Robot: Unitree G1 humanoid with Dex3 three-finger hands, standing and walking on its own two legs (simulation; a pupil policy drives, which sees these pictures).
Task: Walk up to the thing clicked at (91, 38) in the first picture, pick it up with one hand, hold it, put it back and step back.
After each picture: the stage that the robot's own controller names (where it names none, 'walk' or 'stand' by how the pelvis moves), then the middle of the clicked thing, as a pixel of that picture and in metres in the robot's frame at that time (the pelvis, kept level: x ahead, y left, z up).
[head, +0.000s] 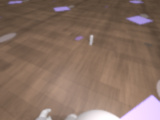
stand; (91, 40) +1.87 +0.00 -0.65
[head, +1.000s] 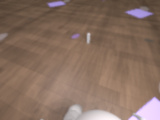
walk; (88, 38) +1.72 +0.22 -0.64
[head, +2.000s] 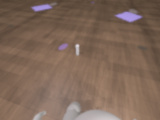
walk; (77, 50) +1.28 +0.33 -0.64
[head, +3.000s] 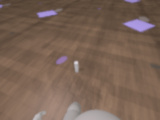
walk; (76, 67) +0.89 +0.27 -0.65
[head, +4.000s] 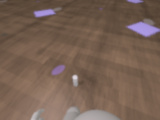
walk; (75, 81) +0.59 +0.21 -0.63
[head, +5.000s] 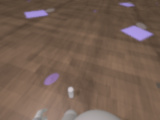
stand; (70, 92) +0.42 +0.20 -0.64
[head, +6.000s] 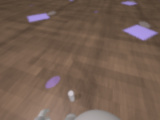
stand; (71, 96) +0.39 +0.21 -0.65
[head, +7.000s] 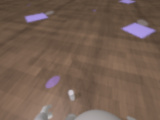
stand; (71, 95) +0.39 +0.22 -0.66
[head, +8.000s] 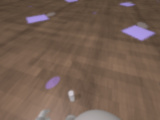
stand; (71, 96) +0.40 +0.21 -0.66
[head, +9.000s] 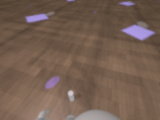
stand; (71, 96) +0.39 +0.22 -0.66
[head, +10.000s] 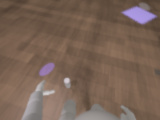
go down; (67, 83) +0.42 +0.22 -0.59
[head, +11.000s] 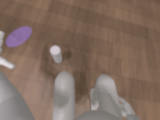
go down; (57, 55) +0.45 +0.27 -0.24
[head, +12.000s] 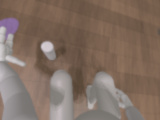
close in; (50, 52) +0.45 +0.28 -0.22
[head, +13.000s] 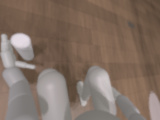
close; (25, 50) +0.43 +0.32 -0.15
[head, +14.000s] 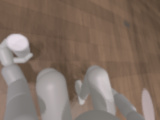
lift; (21, 50) +0.42 +0.32 -0.15
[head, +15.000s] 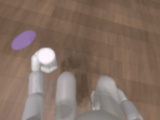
lift; (49, 61) +0.35 +0.28 -0.02
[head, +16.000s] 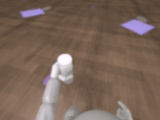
hold; (66, 71) +0.32 +0.16 +0.09
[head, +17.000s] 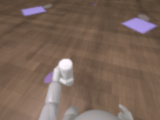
hold; (67, 74) +0.31 +0.16 +0.05
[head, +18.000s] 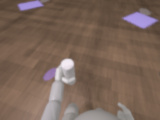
crouch; (69, 73) +0.33 +0.15 +0.02
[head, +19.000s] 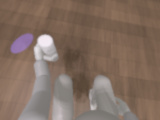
crouch; (50, 51) +0.46 +0.24 -0.04
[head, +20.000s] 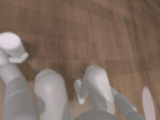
lower; (16, 50) +0.42 +0.33 -0.16
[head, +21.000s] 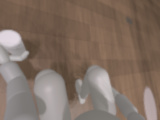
lower; (16, 48) +0.42 +0.33 -0.15
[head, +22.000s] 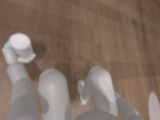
lower; (25, 51) +0.41 +0.32 -0.15
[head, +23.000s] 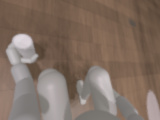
lower; (27, 51) +0.41 +0.30 -0.16
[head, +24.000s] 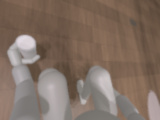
open; (29, 52) +0.41 +0.30 -0.15
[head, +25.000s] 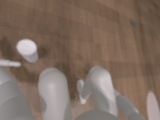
rise; (30, 53) +0.40 +0.30 -0.16
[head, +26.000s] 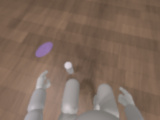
walk; (69, 68) +0.43 +0.22 -0.39
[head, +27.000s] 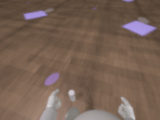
stand; (72, 95) +0.38 +0.19 -0.59
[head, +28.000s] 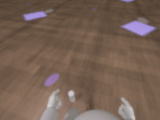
stand; (72, 96) +0.37 +0.20 -0.60
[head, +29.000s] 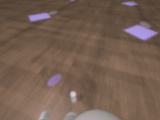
stand; (73, 97) +0.38 +0.18 -0.64
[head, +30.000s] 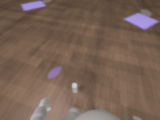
walk; (74, 88) +0.42 +0.16 -0.63
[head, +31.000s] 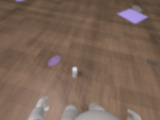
walk; (74, 72) +0.62 +0.17 -0.64
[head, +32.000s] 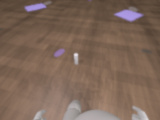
walk; (76, 59) +0.97 +0.27 -0.62
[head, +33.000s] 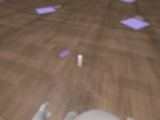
stand; (79, 60) +1.04 +0.19 -0.65
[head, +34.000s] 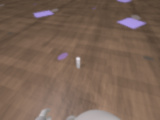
stand; (78, 63) +1.02 +0.22 -0.66
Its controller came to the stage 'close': yes
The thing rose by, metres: 0.68
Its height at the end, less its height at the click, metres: +0.00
